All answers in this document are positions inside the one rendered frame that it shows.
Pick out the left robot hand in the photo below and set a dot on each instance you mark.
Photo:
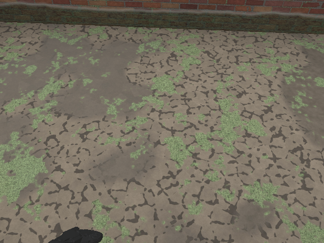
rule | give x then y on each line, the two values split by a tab
76	235

